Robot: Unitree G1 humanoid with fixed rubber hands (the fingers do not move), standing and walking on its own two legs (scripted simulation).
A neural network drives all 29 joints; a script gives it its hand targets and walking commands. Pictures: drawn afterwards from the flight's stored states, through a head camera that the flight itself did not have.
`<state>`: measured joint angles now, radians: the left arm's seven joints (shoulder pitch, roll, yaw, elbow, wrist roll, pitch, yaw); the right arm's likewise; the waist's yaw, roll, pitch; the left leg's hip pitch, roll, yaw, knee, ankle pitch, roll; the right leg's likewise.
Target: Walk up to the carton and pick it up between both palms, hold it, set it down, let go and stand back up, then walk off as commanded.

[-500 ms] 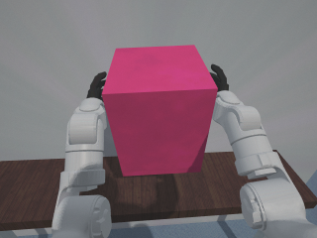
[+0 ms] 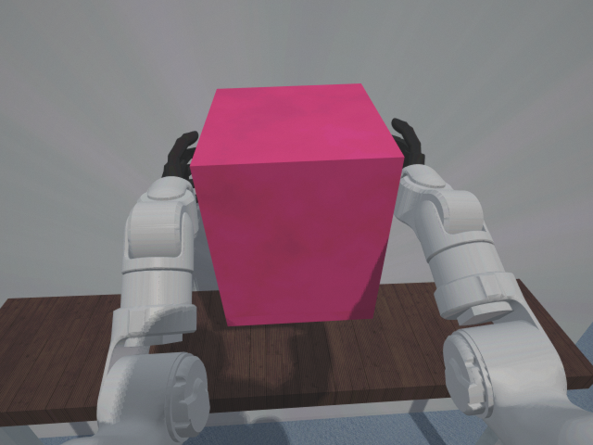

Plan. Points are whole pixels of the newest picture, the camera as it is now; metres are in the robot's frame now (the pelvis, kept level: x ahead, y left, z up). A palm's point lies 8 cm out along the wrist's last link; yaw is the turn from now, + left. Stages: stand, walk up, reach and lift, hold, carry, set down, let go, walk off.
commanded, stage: hold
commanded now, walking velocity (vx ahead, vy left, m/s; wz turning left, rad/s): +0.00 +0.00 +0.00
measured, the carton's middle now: (294, 203) +0.39 +0.00 +0.22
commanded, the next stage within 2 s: none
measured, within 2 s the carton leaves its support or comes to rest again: neither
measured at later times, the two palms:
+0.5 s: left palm (179, 191) +0.37 +0.14 +0.25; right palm (406, 179) +0.37 -0.15 +0.26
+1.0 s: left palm (174, 188) +0.37 +0.15 +0.26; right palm (403, 176) +0.37 -0.14 +0.27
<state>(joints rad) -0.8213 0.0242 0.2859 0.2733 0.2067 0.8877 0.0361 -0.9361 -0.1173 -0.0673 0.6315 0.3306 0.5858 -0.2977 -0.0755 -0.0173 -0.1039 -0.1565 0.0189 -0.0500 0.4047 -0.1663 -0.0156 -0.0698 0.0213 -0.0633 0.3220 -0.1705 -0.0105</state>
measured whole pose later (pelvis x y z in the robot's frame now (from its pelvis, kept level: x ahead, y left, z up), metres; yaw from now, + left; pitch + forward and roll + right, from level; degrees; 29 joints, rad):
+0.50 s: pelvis +0.00 +0.00 +0.00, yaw +0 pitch -5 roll -1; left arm -0.81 0.01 0.30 0.27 0.22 0.89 0.03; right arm -0.92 -0.11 -0.07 0.64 0.34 0.59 -0.31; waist -0.08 -0.02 -0.10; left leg -0.14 0.02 -0.05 0.41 -0.18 -0.02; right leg -0.05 0.02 -0.06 0.32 -0.18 -0.01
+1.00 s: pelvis +0.01 +0.00 +0.00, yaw +0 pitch -6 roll -1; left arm -0.81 0.02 0.30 0.26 0.22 0.89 0.02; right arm -0.91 -0.11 -0.04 0.62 0.35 0.59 -0.32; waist -0.07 -0.03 -0.11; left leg -0.13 0.02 -0.05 0.41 -0.18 -0.02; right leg -0.04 0.02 -0.06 0.32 -0.18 -0.01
